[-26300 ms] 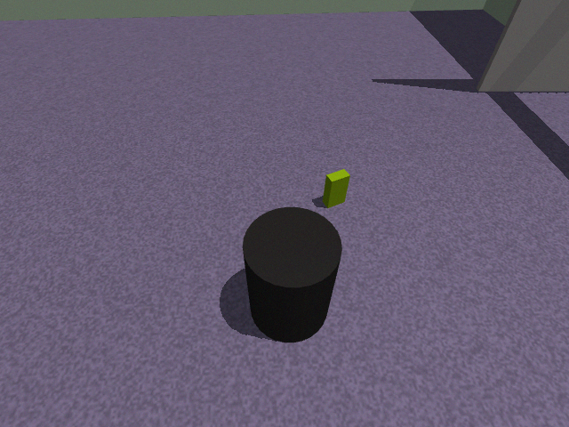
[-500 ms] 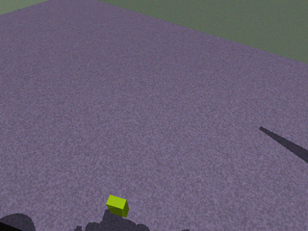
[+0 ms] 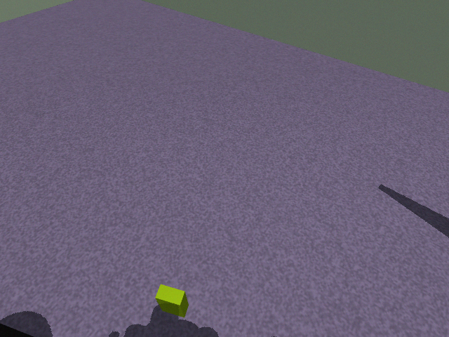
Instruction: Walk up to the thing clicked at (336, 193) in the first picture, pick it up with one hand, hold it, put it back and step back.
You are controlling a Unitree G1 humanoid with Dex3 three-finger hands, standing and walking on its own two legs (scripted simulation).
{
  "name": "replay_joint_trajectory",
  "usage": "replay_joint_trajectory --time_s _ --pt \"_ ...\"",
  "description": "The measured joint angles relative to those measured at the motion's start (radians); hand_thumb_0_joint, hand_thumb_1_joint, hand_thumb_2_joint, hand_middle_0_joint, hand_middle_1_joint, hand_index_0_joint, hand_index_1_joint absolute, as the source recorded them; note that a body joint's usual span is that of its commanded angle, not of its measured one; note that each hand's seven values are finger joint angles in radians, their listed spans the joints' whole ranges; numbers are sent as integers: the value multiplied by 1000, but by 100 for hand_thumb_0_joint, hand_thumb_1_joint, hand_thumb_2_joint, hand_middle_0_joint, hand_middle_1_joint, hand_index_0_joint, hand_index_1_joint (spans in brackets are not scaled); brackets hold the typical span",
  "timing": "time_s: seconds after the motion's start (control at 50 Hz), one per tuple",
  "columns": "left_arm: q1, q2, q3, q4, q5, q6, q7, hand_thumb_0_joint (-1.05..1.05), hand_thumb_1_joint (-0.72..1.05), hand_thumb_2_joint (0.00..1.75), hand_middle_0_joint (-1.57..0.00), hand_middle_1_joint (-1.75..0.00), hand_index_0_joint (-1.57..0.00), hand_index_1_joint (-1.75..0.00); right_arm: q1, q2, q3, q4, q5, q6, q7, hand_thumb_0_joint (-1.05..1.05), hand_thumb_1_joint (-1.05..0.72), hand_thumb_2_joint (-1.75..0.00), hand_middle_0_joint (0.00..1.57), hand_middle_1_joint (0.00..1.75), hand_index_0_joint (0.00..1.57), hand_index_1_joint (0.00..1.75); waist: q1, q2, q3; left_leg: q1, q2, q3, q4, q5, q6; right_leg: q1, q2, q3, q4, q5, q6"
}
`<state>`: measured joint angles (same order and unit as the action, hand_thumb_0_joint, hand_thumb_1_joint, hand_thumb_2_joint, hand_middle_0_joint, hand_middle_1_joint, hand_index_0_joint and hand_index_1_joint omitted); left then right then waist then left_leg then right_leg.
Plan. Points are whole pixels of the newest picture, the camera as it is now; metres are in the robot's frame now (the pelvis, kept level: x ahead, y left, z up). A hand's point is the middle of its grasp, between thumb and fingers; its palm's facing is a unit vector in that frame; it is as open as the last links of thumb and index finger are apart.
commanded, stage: stand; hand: left
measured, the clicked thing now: (173, 301) +0.37 +0.21 -0.69
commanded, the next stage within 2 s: go down in 0.08 s
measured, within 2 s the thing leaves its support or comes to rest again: neither
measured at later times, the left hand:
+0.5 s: hand out of the picture +0.15 +0.27 -0.17, palm faces +0.06 -0.94 -0.33, open 12.9 cm
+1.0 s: hand out of the picture +0.13 +0.29 -0.20, palm faces +0.11 -0.94 -0.33, open 17.3 cm
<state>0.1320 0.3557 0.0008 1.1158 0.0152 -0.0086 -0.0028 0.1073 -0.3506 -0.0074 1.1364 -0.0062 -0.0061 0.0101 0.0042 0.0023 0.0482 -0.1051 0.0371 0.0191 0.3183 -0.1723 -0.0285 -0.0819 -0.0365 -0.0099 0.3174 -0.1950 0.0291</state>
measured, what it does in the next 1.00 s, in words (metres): lowers itself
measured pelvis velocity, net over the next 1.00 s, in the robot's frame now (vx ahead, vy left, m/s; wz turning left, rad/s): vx -0.01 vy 0.01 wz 0.01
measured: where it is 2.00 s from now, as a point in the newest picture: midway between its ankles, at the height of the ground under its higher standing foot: outside the picture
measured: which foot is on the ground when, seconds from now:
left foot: down 0.00-1.00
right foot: down 0.00-1.00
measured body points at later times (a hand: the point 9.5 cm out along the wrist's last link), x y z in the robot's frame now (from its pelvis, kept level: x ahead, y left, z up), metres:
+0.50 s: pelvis -0.02 +0.00 -0.03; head +0.04 +0.01 +0.42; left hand +0.15 +0.32 -0.14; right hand +0.08 -0.26 -0.14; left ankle +0.00 +0.14 -0.75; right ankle -0.01 -0.14 -0.75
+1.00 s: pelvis -0.01 +0.01 -0.08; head +0.06 +0.03 +0.36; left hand +0.13 +0.34 -0.18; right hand +0.16 -0.24 -0.16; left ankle +0.00 +0.14 -0.75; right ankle -0.01 -0.14 -0.75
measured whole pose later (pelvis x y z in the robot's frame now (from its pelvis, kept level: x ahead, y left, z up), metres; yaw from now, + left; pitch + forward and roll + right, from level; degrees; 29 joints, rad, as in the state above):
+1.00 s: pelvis -0.01 +0.01 -0.08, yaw +1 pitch +15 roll -2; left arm 0.25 0.36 0.27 0.48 0.04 0.20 -0.09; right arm 0.20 -0.23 -0.01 0.57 0.01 -0.15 -0.07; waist -0.03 0.00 -0.11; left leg -0.85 0.05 -0.04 1.08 -0.49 -0.02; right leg -0.79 -0.03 -0.03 1.03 -0.50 0.04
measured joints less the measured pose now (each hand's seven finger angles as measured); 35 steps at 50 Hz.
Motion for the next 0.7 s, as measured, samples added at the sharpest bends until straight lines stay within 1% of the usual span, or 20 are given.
replay_joint_trajectory --time_s 0.2,0.22,0.24,0.28,0.32,0.36,0.42,0.46,0.52,0.6,0.7 --pt "-2 0 1 -5 0 -1 0 0 90 90 -21 -30 -20 -29 0 0 0 -4 0 -1 0 0 -90 -90 20 30 21 30 0 -2 -3 4 0 1 -1 1 0 3 0 1 0 1 0" --pt "5 -4 8 -30 -10 0 5 1 90 89 -21 -29 -21 -29 14 1 3 -41 15 3 -7 0 -90 -90 20 30 21 30 -3 -1 -10 -18 0 -2 14 -4 1 -18 -1 -1 14 -4 0" --pt "-3 -11 19 -57 -21 -5 11 1 88 88 -21 -28 -20 -27 35 4 4 -94 30 -7 -17 0 -91 -90 20 30 21 30 -4 0 -8 -46 -2 -7 38 -11 2 -43 -2 -5 38 -13 -1" --pt "-59 -26 51 -57 -25 -20 16 1 84 83 -19 -23 -19 -23 59 15 6 -172 48 -27 -30 0 -92 -91 20 30 21 30 -6 0 5 -101 -3 -16 87 -24 4 -92 -4 -13 84 -28 -2" --pt "-122 -29 85 -45 -10 -16 8 1 76 75 -16 -19 -15 -18 67 36 4 -228 51 -32 -36 0 -93 -91 20 30 20 30 -7 -5 11 -160 0 -19 135 -37 2 -151 -1 -13 130 -41 -3" --pt "-167 -20 123 -48 16 -15 -9 1 66 66 -12 -15 -12 -14 73 63 -3 -269 45 -37 -38 0 -94 -91 20 30 20 30 -13 -14 3 -221 4 -20 181 -51 1 -212 2 -11 176 -54 -5" --pt "-187 -3 172 -72 52 -6 -32 1 50 50 -9 -11 -9 -10 91 96 -12 -318 33 -39 -31 0 -94 -91 20 30 21 30 -24 -25 -20 -295 8 -17 249 -79 0 -289 6 -5 244 -80 -7" --pt "-179 2 192 -98 64 13 -38 0 38 40 -7 -9 -7 -8 110 107 -16 -345 31 -38 -29 0 -93 -91 20 30 21 30 -28 -26 -36 -328 11 -15 288 -99 0 -321 8 -2 278 -96 -7" --pt "-159 5 211 -129 70 43 -44 0 21 30 -6 -8 -6 -6 131 110 -18 -380 30 -38 -23 1 -91 -90 20 30 21 30 -33 -17 -63 -390 12 -18 359 -134 3 -377 8 -2 339 -126 -4" --pt "-101 6 235 -203 61 64 -60 0 -1 20 -5 -7 -6 -6 139 106 -25 -424 29 -51 -20 1 -89 -90 20 30 21 30 -37 -7 -89 -484 11 -21 468 -186 8 -466 6 1 440 -173 2" --pt "-13 -4 235 -352 49 86 -80 0 -25 12 -6 -8 -6 -7 138 101 -35 -472 28 -79 -31 1 -87 -89 20 30 21 30 -28 -3 -112 -583 8 -27 585 -240 12 -560 2 0 551 -226 8"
